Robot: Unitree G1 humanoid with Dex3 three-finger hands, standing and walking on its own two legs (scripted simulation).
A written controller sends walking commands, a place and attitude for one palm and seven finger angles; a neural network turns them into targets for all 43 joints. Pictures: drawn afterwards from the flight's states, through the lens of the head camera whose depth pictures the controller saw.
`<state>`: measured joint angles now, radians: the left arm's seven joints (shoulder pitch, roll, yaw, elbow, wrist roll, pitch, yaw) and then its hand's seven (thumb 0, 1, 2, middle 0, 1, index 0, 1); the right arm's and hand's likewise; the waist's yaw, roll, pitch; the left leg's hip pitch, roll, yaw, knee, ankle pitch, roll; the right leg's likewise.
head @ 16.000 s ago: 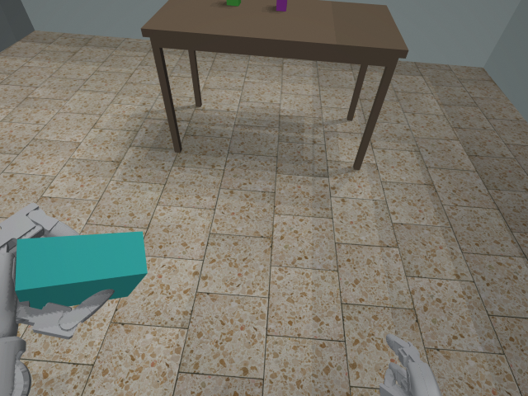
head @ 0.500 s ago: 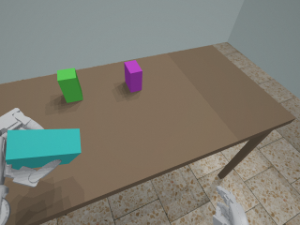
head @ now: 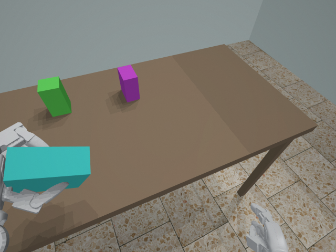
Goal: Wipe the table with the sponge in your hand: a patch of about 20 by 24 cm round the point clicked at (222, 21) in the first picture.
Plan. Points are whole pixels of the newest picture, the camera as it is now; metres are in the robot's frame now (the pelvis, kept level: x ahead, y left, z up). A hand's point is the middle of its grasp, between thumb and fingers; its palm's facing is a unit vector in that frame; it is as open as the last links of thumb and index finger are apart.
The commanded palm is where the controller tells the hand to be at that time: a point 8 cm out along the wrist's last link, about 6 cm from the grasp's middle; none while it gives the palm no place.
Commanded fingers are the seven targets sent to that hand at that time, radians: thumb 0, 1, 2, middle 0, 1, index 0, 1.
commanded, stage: shuffle to correct the standing spot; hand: left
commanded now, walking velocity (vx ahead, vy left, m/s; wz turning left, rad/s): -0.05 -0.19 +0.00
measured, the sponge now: (60, 170) +0.23 +0.21 +0.14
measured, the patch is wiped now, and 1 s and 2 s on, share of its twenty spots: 0.00 0.00 0.00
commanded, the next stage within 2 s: none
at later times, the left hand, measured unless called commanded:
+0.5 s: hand (29, 176) +0.20 +0.25 +0.16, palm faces +0.30 -0.86 -0.42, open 9.2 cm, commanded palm +0.15 +0.29 +0.18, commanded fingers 0.00 0.10 1.30 -1.20 -1.60 -1.20 -1.60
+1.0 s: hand (31, 172) +0.21 +0.25 +0.16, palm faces +0.31 -0.86 -0.41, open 9.2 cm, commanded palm +0.15 +0.29 +0.18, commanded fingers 0.00 0.10 1.30 -1.20 -1.60 -1.20 -1.60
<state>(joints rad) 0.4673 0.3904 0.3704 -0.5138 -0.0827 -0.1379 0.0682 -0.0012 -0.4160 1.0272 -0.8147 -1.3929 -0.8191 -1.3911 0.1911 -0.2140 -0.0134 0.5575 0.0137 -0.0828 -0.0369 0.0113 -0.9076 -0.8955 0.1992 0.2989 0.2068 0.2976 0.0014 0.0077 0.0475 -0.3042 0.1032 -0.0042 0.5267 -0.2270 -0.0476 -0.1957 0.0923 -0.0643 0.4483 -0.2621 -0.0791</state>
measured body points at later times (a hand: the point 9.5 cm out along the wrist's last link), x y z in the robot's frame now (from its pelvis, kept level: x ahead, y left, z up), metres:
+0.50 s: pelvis -0.01 +0.01 +0.00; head +0.02 +0.02 +0.45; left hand +0.18 +0.29 +0.18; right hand +0.16 -0.22 -0.08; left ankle +0.03 +0.16 -0.74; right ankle -0.01 -0.07 -0.74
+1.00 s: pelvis -0.01 +0.01 +0.00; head +0.03 +0.02 +0.45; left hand +0.19 +0.29 +0.18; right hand +0.17 -0.22 -0.08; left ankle +0.03 +0.16 -0.74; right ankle -0.01 -0.07 -0.74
